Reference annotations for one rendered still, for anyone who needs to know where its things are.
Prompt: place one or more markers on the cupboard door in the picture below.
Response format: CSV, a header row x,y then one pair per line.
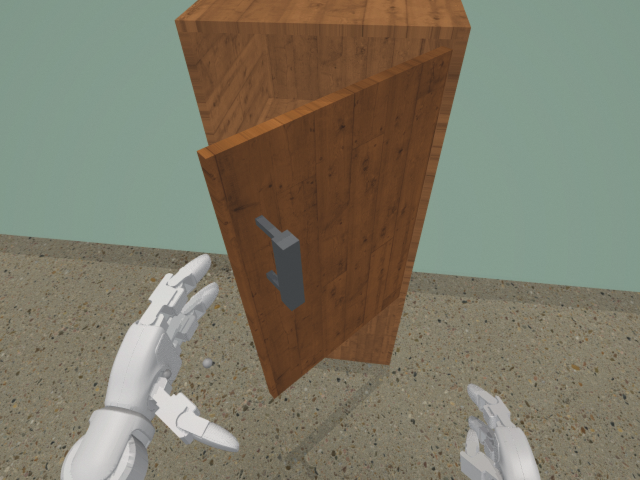
x,y
344,174

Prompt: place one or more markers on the left robot forearm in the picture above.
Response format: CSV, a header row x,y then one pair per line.
x,y
113,448

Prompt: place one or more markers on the robot right hand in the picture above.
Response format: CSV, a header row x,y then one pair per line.
x,y
508,453

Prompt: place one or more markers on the robot left hand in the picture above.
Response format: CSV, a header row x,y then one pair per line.
x,y
152,345

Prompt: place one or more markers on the handle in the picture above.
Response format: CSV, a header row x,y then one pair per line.
x,y
287,255

